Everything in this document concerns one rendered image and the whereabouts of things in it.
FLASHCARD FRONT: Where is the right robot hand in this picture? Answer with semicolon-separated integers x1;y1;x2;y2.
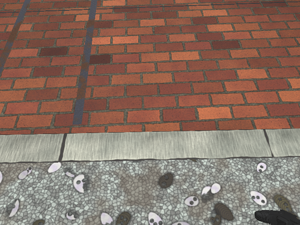
254;209;300;225

